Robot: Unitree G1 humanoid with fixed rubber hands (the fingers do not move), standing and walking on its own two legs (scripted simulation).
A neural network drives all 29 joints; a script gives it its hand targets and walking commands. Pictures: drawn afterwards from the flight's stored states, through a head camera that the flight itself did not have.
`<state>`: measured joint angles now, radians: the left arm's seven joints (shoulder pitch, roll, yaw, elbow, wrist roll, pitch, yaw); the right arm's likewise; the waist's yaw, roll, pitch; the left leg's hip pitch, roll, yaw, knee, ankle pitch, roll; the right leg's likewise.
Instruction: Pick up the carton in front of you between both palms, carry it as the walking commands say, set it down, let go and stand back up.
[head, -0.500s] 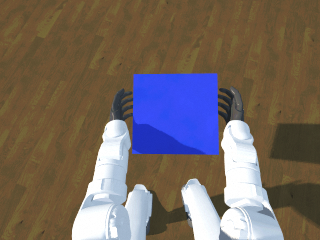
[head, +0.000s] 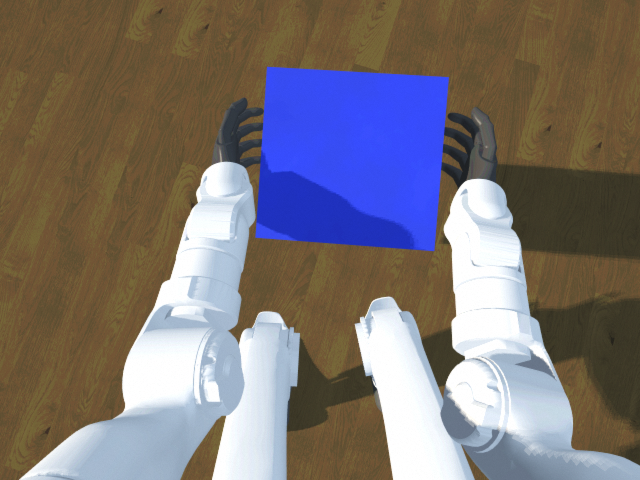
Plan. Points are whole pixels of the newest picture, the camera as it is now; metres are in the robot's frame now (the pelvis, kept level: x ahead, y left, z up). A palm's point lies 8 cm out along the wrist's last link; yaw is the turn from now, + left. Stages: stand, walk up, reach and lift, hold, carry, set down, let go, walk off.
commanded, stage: set down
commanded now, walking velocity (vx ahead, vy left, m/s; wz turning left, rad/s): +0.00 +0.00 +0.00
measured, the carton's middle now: (347, 173) +0.49 -0.06 -0.20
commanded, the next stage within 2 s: none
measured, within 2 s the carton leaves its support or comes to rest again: rests again in 1.12 s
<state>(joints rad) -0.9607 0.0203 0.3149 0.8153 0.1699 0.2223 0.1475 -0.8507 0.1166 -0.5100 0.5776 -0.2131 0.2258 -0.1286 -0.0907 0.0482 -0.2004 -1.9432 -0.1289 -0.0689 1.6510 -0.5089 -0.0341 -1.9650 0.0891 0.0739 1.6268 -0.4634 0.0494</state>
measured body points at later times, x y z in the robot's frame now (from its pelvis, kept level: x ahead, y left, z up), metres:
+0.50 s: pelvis -0.02 +0.01 -0.11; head +0.32 +0.00 +0.19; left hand +0.54 +0.07 -0.26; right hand +0.46 -0.22 -0.25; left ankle +0.09 +0.12 -0.49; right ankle +0.10 -0.13 -0.49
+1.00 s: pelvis -0.02 +0.01 -0.14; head +0.33 +0.00 +0.15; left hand +0.55 +0.07 -0.30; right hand +0.46 -0.23 -0.29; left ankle +0.09 +0.12 -0.49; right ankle +0.10 -0.12 -0.49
